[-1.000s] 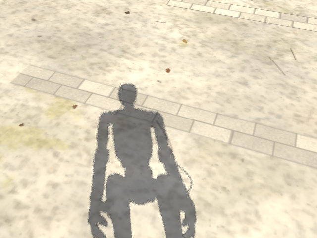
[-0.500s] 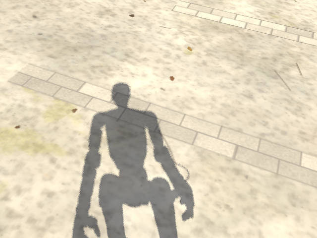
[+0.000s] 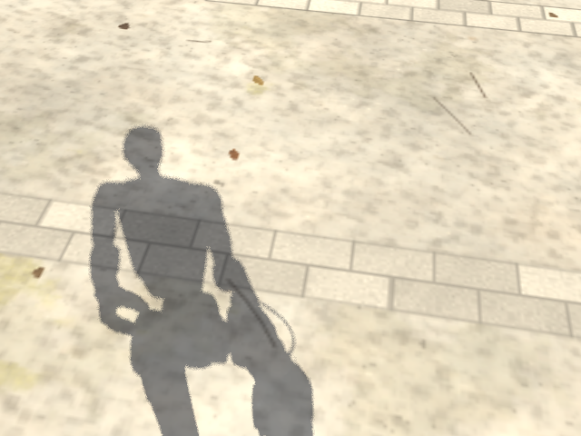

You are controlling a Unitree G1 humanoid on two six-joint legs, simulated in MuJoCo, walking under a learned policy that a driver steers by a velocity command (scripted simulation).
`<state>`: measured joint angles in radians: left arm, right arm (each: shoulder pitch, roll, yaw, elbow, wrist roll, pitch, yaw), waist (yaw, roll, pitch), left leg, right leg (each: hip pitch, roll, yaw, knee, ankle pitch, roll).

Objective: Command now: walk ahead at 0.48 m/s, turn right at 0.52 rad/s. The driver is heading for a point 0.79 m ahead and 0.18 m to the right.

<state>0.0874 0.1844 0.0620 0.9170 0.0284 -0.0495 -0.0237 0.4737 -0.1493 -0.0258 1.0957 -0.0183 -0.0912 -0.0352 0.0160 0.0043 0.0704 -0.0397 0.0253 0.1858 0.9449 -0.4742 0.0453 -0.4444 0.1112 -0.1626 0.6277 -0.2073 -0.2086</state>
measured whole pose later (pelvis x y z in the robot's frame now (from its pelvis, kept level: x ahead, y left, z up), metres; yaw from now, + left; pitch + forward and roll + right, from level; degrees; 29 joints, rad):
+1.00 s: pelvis +0.53 -0.08 +0.02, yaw -36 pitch +2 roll +1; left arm 0.02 0.23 0.04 0.69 0.04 0.00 -0.08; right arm 0.42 -0.23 -0.05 0.89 -0.02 -0.08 -0.01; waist -0.07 -0.02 0.05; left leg 0.08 0.02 0.29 0.27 -0.37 -0.02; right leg -0.58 -0.03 -0.09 0.65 -0.14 -0.11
